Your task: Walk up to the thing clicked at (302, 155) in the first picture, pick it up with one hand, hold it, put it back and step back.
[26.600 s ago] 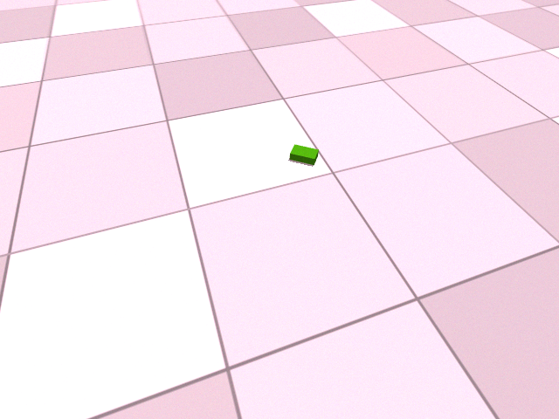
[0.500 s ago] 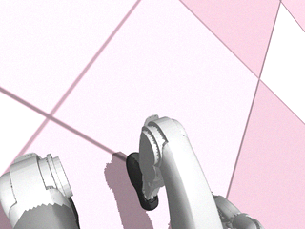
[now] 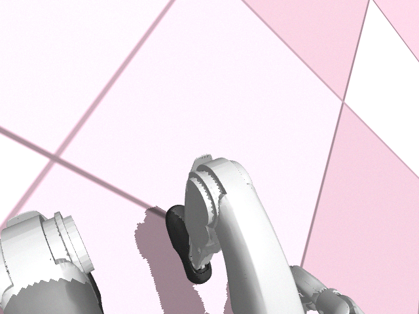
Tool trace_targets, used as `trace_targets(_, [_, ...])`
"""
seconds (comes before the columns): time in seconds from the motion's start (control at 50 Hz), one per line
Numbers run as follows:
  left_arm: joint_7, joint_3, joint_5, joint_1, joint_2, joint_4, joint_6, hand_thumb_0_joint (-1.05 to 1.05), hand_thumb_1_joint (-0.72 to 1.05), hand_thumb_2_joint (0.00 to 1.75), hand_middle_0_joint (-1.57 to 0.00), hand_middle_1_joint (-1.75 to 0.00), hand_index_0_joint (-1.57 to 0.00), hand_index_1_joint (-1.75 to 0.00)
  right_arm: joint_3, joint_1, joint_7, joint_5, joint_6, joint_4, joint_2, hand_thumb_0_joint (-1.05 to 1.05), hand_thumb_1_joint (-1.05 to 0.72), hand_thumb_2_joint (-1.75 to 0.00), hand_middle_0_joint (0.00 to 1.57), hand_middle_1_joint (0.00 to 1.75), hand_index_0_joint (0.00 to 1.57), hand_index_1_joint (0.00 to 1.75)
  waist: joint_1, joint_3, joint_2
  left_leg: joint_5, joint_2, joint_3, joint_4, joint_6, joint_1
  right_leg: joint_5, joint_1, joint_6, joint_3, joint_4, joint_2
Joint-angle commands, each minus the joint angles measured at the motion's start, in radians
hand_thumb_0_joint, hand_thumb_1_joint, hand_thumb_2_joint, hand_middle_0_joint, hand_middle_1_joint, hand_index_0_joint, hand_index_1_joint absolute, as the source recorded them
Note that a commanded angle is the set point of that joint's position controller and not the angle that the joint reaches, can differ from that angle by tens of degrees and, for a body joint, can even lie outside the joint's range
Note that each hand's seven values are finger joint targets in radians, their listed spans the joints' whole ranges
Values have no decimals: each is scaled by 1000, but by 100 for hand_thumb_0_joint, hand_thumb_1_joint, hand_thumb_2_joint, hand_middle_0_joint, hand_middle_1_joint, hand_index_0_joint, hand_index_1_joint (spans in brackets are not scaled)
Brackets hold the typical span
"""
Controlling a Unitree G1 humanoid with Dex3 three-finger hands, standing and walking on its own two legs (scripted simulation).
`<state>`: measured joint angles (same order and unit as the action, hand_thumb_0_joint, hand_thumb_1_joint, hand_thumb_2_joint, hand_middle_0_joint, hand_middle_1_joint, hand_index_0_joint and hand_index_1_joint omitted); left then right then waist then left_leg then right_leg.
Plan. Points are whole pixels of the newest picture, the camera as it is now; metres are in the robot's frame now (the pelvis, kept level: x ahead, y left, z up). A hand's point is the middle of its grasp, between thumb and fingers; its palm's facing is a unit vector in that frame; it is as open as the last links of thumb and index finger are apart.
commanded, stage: rest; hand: left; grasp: from above
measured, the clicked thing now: out of the picture +0.43 +0.35 -0.27
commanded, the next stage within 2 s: open in 0.02 s
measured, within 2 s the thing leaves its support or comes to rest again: rests again in 1.34 s
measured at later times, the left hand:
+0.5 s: hand out of the picture +0.42 +0.33 -0.24, palm faces -0.44 -0.15 -0.89, open 12.3 cm
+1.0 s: hand out of the picture +0.43 +0.33 -0.24, palm faces -0.44 -0.16 -0.88, open 14.0 cm
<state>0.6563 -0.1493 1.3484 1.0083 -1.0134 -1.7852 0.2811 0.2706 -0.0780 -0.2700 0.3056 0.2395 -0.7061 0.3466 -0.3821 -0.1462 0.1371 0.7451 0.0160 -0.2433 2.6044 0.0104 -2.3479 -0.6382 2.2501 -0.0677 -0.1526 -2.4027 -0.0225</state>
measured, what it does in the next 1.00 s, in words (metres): stands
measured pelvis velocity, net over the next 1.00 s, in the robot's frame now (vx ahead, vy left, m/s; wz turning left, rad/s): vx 0.00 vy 0.00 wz -0.01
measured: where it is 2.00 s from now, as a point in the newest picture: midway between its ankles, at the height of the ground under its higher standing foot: (146, 287)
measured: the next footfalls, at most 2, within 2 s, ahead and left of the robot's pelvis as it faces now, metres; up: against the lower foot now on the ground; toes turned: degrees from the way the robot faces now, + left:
none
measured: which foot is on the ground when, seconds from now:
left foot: down 0.00-1.00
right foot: down 0.00-1.00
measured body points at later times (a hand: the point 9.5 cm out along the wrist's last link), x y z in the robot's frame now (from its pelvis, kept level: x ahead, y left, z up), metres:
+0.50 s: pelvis +0.00 +0.00 +0.00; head +0.26 +0.13 +0.34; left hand +0.44 +0.33 -0.19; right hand +0.07 -0.26 -0.05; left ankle +0.06 +0.12 -0.26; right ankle +0.12 -0.13 -0.26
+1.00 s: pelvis +0.00 +0.00 +0.00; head +0.26 +0.14 +0.34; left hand +0.44 +0.34 -0.19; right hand +0.06 -0.25 -0.05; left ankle +0.06 +0.12 -0.26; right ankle +0.12 -0.13 -0.26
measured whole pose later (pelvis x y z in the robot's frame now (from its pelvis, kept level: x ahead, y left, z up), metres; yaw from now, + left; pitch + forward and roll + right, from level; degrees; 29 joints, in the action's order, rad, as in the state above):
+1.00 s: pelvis +0.00 +0.00 +0.00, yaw -1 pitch +26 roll -15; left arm 0.64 -0.13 1.32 1.02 -1.05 -1.77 0.28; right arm 0.31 -0.07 -0.28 0.30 0.26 -0.67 0.35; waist -0.39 -0.17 0.16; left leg 0.74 0.01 -0.26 2.60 0.01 -2.33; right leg -0.63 2.23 -0.07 -0.17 -2.38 -0.03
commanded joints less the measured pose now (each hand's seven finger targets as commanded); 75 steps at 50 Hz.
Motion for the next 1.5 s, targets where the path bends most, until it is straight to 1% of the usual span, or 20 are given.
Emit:
trace_targets(0.0, [49,0,-15,237,-226,94,7,0,55,81,-93,-68,-93,-68,-90,-142,8,-3,2,-6,331,0,-90,-90,20,30,20,30,-34,596,-508,-205,15,92,-297,-8,445,208,-332,80,-120,176,-51])
trace_targets(0.1, [53,7,-15,233,-215,77,1,0,58,82,-94,-69,-94,-69,-76,-130,-2,-1,11,2,332,0,-90,-90,20,30,20,30,-43,571,-517,-222,19,75,-309,-12,471,223,-307,74,-133,164,-47])
trace_targets(0.2, [57,4,-13,241,-229,81,-8,0,18,75,-54,-70,-54,-70,-70,-136,-9,3,20,9,341,0,-89,-90,20,30,20,30,-51,567,-525,-234,17,85,-300,-10,477,239,-328,72,-127,172,-47])
trace_targets(0.28, [63,4,-24,263,-249,93,-9,0,-14,72,-38,-73,-39,-72,-64,-127,-5,0,24,4,341,0,-89,-90,20,30,20,30,-49,574,-519,-205,17,88,-300,-7,448,214,-349,76,-121,189,-49])
trace_targets(0.3, [58,22,-23,249,-226,92,-12,0,-21,73,-34,-75,-34,-74,-77,-121,-4,0,29,14,356,0,-89,-90,20,30,20,30,-52,564,-512,-193,17,91,-298,-6,452,210,-337,75,-121,189,-48])
trace_targets(0.5, [52,5,-45,251,-254,116,-8,0,-44,93,-17,-88,-16,-89,-71,-141,-1,-5,27,-3,350,0,-89,-90,20,30,20,30,-40,616,-532,-245,20,87,-296,-9,473,248,-377,78,-120,197,-54])
trace_targets(0.6, [37,-5,-50,238,-265,107,-8,0,-50,97,-10,-96,-9,-97,-63,-141,-4,-7,25,2,342,0,-89,-90,20,30,20,30,-36,596,-553,-263,23,78,-308,-17,489,259,-370,78,-128,185,-52])
trace_targets(0.66, [26,16,-46,239,-250,117,-8,0,-53,100,-7,-99,-7,-99,-69,-133,-2,-10,25,14,354,0,-89,-90,20,30,20,30,-42,590,-527,-244,22,86,-295,-11,472,250,-372,77,-123,190,-54])
trace_targets(0.7, [28,-6,-45,233,-273,128,-6,0,-54,101,-7,-99,-6,-100,-63,-156,-4,-10,21,11,348,0,-89,-90,20,30,20,30,-39,604,-549,-271,21,85,-298,-13,496,269,-379,77,-123,184,-51])
trace_targets(0.74, [24,-2,-47,220,-251,112,-3,0,-52,100,-7,-99,-7,-100,-62,-154,-8,-7,21,14,343,0,-88,-90,20,30,20,30,-45,587,-542,-281,23,77,-304,-17,502,271,-359,76,-134,176,-50])
trace_targets(1.06, [23,31,-37,230,-240,107,5,0,-47,96,-6,-103,-7,-102,-60,-142,3,-13,22,39,350,0,-88,-90,20,30,20,30,-59,541,-511,-188,23,78,-316,-11,463,203,-343,76,-127,199,-51])
trace_targets(1.18, [47,-15,-26,263,-289,170,-1,0,-48,97,-7,-100,-8,-98,-62,-156,-2,-12,20,29,347,0,-90,-90,20,30,20,30,-38,613,-566,-259,26,65,-319,-22,518,256,-348,77,-131,176,-47])
trace_targets(1.24, [57,-64,-22,281,-320,274,-21,0,-49,97,-7,-99,-8,-98,-98,-178,-11,-12,28,34,356,0,-89,-90,20,30,20,30,-18,693,-673,-305,28,75,-328,-33,610,287,-342,82,-125,166,-43])
trace_targets(1.28, [43,-65,-35,267,-299,277,-48,0,-49,97,-8,-98,-8,-98,-115,-163,-19,-22,32,23,347,0,-90,-90,20,30,20,30,-10,682,-670,-285,25,92,-326,-34,584,276,-335,84,-113,168,-42])
trace_targets(1.3, [31,-76,-41,263,-302,335,-55,0,-50,98,-7,-99,-7,-98,-129,-170,-23,-27,32,26,340,0,-90,-90,20,30,20,30,6,715,-701,-297,21,110,-330,-32,585,284,-359,87,-104,185,-45])
trace_targets(1.34, [4,-125,-66,216,-317,483,-84,0,-50,98,-7,-99,-7,-98,-162,-196,-27,-42,24,26,324,0,-90,-90,20,30,20,30,69,844,-764,-352,12,129,-351,-36,652,307,-374,95,-89,191,-38])
trace_targets(1.36, [-15,-126,-96,187,-289,563,-93,0,-51,99,-8,-98,-7,-98,-180,-188,-28,-59,13,27,311,0,-90,-90,20,30,20,30,118,914,-823,-378,9,131,-385,-43,685,311,-372,104,-86,191,-35])
trace_targets(1.38, [-49,-49,-120,119,-164,530,-111,0,-51,99,-8,-97,-7,-97,-190,-175,-34,-73,2,12,286,0,-90,-90,20,30,20,30,129,904,-817,-377,9,131,-401,-47,690,298,-321,109,-84,184,-35])
trace_targets(1.46, [-177,24,-168,73,-37,574,-175,0,-50,99,-7,-98,-7,-98,-254,-211,-36,-133,-57,6,281,0,-90,-90,20,30,20,30,133,864,-689,-330,1,150,-438,-23,598,251,-270,111,-54,245,-35])
trace_targets(1.48, [-208,12,-179,54,-38,566,-189,0,-50,99,-7,-98,-7,-98,-274,-236,-32,-142,-74,7,290,0,-90,-90,20,30,20,30,128,848,-625,-326,-1,157,-443,-13,569,258,-293,107,-44,271,-33])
